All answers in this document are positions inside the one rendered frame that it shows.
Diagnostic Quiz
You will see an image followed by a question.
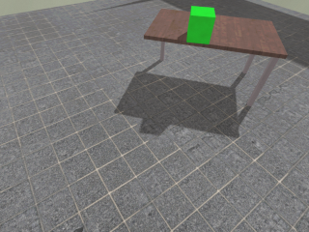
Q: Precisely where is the carton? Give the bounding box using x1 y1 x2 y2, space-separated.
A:
186 6 216 44

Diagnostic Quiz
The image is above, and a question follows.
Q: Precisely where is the table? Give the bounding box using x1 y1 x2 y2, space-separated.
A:
144 9 288 106

